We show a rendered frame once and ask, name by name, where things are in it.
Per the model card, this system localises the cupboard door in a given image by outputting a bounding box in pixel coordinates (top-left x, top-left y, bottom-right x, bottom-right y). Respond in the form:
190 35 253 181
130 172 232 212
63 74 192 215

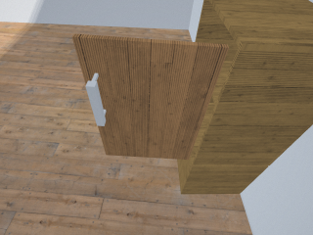
72 33 229 160

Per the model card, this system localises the handle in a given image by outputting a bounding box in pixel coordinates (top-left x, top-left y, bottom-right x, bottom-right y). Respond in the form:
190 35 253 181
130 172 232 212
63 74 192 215
85 72 107 126

